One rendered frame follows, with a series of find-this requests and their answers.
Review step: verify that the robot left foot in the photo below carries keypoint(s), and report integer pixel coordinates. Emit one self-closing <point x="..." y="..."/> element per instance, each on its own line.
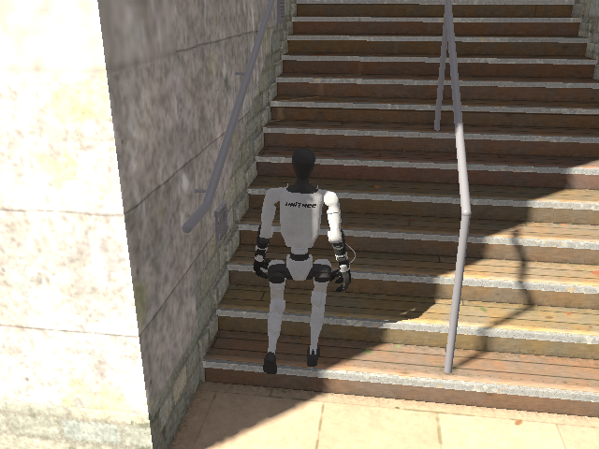
<point x="270" y="366"/>

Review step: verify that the left robot hand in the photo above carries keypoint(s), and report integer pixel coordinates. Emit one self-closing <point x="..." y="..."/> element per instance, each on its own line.
<point x="258" y="265"/>

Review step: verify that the left robot forearm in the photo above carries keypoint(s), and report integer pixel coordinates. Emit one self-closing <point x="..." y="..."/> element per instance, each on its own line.
<point x="261" y="247"/>

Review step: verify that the robot right upper arm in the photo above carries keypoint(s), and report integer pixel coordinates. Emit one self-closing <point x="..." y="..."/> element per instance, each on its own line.
<point x="334" y="215"/>

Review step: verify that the robot left upper arm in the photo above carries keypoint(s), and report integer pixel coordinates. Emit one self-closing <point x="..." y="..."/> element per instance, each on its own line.
<point x="268" y="211"/>

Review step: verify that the robot torso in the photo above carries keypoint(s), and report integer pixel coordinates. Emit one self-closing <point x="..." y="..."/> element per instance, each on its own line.
<point x="300" y="219"/>

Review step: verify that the right robot forearm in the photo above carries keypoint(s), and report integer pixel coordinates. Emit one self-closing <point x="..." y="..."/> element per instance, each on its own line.
<point x="341" y="254"/>

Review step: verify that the right robot hand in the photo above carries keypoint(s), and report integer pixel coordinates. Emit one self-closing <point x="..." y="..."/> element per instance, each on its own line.
<point x="345" y="278"/>

